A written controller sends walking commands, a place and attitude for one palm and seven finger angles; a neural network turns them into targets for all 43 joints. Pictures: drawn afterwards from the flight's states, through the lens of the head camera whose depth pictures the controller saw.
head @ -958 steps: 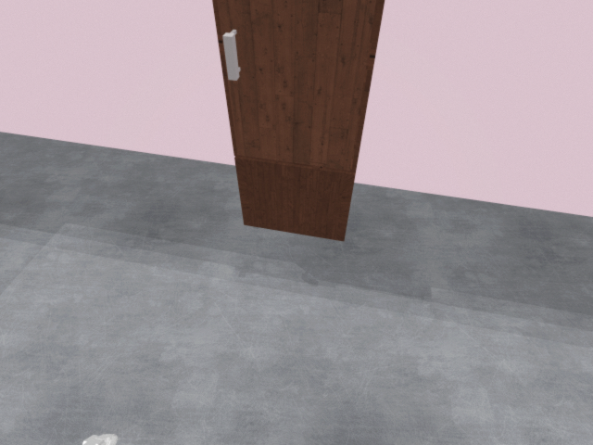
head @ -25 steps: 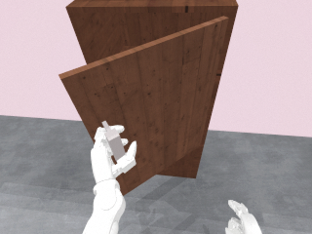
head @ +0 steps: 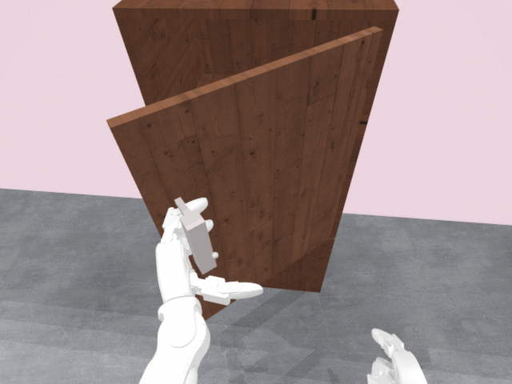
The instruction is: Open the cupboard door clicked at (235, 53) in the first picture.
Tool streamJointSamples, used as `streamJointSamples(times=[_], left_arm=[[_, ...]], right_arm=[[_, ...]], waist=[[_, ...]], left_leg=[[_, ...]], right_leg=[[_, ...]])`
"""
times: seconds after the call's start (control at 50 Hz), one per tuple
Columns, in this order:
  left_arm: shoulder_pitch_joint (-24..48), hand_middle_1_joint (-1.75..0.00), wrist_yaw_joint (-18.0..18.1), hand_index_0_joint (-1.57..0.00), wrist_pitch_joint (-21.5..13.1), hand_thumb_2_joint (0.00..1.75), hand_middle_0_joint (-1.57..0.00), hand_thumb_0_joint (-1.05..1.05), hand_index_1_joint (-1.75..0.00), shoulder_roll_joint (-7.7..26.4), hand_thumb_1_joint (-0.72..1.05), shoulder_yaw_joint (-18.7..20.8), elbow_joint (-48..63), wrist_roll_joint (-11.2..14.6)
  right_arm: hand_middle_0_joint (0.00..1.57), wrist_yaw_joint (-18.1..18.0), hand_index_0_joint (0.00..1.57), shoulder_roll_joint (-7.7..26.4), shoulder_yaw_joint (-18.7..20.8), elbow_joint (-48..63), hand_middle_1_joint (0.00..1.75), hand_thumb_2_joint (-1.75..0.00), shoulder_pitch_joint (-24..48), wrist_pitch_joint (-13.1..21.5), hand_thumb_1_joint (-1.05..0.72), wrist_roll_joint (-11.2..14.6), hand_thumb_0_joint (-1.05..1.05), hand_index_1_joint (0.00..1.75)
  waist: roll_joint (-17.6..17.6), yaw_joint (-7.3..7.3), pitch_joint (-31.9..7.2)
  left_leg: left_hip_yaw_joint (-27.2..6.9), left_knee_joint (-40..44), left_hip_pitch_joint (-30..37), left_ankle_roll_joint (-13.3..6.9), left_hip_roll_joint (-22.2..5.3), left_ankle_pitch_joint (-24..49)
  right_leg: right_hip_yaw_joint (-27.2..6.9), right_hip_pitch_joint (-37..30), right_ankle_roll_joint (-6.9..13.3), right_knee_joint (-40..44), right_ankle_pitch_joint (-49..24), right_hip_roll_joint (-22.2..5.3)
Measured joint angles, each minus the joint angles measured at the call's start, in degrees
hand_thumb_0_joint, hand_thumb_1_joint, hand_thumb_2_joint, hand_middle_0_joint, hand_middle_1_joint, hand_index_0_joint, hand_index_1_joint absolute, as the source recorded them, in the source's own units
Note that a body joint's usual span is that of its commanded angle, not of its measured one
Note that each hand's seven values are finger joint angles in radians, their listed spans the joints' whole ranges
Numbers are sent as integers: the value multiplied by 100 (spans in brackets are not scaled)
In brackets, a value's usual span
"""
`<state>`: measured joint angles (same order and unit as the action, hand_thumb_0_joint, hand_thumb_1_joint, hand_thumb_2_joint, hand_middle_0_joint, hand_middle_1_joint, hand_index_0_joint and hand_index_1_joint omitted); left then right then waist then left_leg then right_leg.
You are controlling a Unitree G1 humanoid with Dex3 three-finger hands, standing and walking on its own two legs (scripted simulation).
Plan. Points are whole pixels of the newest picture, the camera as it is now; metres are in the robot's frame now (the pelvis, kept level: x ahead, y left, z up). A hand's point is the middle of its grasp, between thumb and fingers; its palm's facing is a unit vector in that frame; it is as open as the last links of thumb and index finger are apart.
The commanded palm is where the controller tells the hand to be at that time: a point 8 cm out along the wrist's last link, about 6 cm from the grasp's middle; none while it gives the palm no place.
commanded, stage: open thumb and fingers to let go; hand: left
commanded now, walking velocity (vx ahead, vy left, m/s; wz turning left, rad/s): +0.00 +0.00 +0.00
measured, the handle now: (193, 234) +0.33 +0.12 +0.08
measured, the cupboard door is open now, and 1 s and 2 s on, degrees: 41 44 43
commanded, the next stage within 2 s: slide the hand sideways off the handle in 0.06 s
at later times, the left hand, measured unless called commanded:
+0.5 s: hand (210, 283) +0.24 +0.08 +0.08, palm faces -0.16 -0.99 +0.01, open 16.0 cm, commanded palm +0.22 +0.14 +0.07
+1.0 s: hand (174, 312) +0.21 +0.12 +0.07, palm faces -0.09 -0.99 -0.05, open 16.1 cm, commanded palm +0.18 +0.20 +0.07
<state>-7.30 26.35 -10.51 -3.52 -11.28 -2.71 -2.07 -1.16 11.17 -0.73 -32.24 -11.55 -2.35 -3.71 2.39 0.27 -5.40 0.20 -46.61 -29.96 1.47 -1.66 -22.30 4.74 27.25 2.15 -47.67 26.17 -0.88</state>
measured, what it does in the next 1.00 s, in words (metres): stands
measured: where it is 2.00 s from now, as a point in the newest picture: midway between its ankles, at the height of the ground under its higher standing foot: outside the picture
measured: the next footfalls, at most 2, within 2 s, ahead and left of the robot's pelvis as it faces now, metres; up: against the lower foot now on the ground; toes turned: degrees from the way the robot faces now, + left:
none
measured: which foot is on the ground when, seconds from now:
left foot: down 0.00-1.00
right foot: down 0.00-1.00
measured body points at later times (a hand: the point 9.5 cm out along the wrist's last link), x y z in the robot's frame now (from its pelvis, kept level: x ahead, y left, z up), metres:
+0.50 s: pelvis -0.01 +0.02 +0.00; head +0.00 +0.00 +0.45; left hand +0.25 +0.14 +0.08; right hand +0.16 -0.21 -0.09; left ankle +0.01 +0.14 -0.70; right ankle -0.02 -0.09 -0.70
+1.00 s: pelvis +0.00 +0.00 -0.01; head +0.02 -0.02 +0.44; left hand +0.20 +0.18 +0.08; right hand +0.17 -0.23 -0.09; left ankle +0.01 +0.14 -0.70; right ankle -0.02 -0.09 -0.70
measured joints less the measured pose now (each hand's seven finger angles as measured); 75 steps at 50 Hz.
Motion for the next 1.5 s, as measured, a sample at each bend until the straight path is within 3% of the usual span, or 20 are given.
streamJointSamples(times=[0.2,0.26,0.32,0.38,0.44,0.54,0.68,0.92,1.12,1.36,1.5], left_arm=[[29,-68,-88,-44,60,30,-45,-1,-67,37,-50,-77,31,-47],[-110,-59,-1163,-36,-134,30,-40,-1,-59,420,-50,23,129,-10],[-157,-49,-2363,-26,-291,30,-33,-1,-50,924,-50,55,187,401],[-146,-42,-2916,-21,-254,30,-26,-1,-42,1044,-50,91,191,836],[-239,-37,-2922,-19,-166,30,-21,-1,-38,906,-50,134,272,935],[-538,-36,-2683,-21,-103,30,-21,-1,-36,751,-50,98,554,739],[-973,-35,-2730,-20,-194,30,-21,-1,-33,928,-50,228,891,697],[-1775,-33,-3183,-21,-412,30,-22,-1,-32,1213,-50,732,1397,1066],[-2011,-33,-3785,-20,-539,30,-22,-1,-32,1454,-50,1200,1444,1434],[-2202,-30,-4169,-17,-509,30,-17,-1,-31,1594,-50,1784,1375,1791],[-2232,-30,-4326,-16,-546,30,-15,-1,-30,1608,-50,1705,1468,1893]], right_arm=[[20,48,20,-16,-37,8,30,-90,77,-7,-91,21,1,30],[20,44,20,14,-73,119,30,-90,-27,50,-91,105,1,30],[20,-20,20,106,-106,209,30,-90,-123,182,-91,245,1,30],[20,-71,20,176,-117,231,30,-90,-165,359,-91,361,1,30],[20,-48,20,179,-110,264,30,-90,-200,492,-91,400,1,30],[20,59,20,119,-117,397,30,-90,-270,595,-91,381,1,30],[20,65,20,68,-145,459,30,-90,-297,590,-91,349,1,30],[20,-34,20,189,-62,477,30,-90,-317,791,-91,390,1,30],[20,-156,20,254,-15,450,30,-90,-293,901,-91,456,1,30],[20,-248,20,264,2,421,30,-90,-332,992,-91,506,1,30],[20,-266,20,298,-6,426,30,-90,-314,1135,-91,525,1,30]], waist=[[-13,7,7],[-48,31,11],[21,19,57],[88,-7,101],[79,-30,98],[15,-92,63],[-47,-104,77],[31,-46,38],[44,-11,-11],[60,34,-69],[83,68,-33]], left_leg=[[7,-67,-55,-51,26,-7],[17,-96,-98,-76,55,-2],[-4,-167,-117,-96,65,-21],[6,-202,-113,-117,67,-30],[66,-181,-101,-137,71,-19],[158,-165,-82,-148,58,-28],[183,-217,-81,-119,-1,-86],[50,-383,-271,-46,-33,-172],[-50,-562,-444,10,-58,-252],[-97,-650,-542,-8,-52,-293],[-133,-787,-652,-68,-33,-325]], right_leg=[[-9,29,-46,-14,-28,-26],[-18,83,-58,-77,-13,-58],[1,72,-76,-105,-8,-67],[-10,55,-103,-102,-26,-70],[-70,76,-126,-105,-48,-77],[-164,117,-137,-136,-47,-69],[-194,136,-108,-185,-7,-12],[-69,267,-44,-316,106,23],[22,394,1,-465,206,49],[62,441,-22,-483,221,49],[93,486,-68,-515,207,33]])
